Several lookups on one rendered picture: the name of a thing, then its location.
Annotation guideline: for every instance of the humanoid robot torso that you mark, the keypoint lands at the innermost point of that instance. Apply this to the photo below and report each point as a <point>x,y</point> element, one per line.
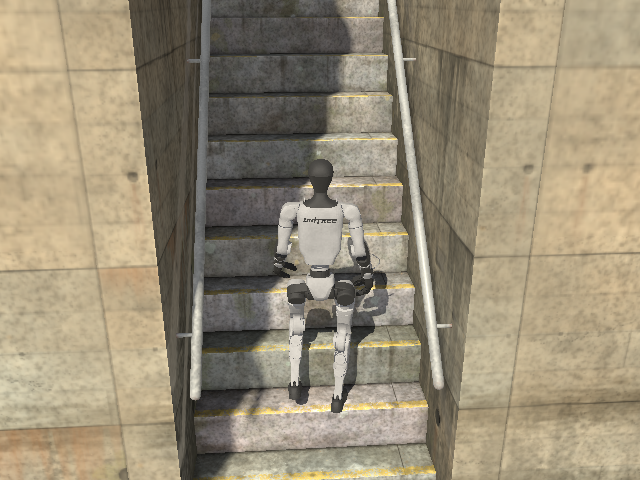
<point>320,235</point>

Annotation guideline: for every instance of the right robot forearm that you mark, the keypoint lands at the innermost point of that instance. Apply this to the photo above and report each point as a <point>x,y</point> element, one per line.
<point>365,264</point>

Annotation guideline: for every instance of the robot left hand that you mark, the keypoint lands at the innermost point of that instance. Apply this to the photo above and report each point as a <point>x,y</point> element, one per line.
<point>283,274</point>

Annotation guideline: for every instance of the robot left upper arm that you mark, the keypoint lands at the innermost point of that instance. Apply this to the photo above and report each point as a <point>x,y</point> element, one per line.
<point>288,212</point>

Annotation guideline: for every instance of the left robot forearm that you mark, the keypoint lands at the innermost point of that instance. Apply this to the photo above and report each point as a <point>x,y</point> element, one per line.
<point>279,260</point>

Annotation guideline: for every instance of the left robot shin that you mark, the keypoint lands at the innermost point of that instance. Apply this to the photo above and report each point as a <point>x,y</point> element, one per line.
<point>295,352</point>

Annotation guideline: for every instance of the robot right hand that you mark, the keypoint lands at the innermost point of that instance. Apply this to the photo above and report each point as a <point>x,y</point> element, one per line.
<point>359,280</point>

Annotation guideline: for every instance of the robot right upper arm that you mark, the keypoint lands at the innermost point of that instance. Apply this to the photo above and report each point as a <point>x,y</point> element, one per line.
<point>352,213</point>

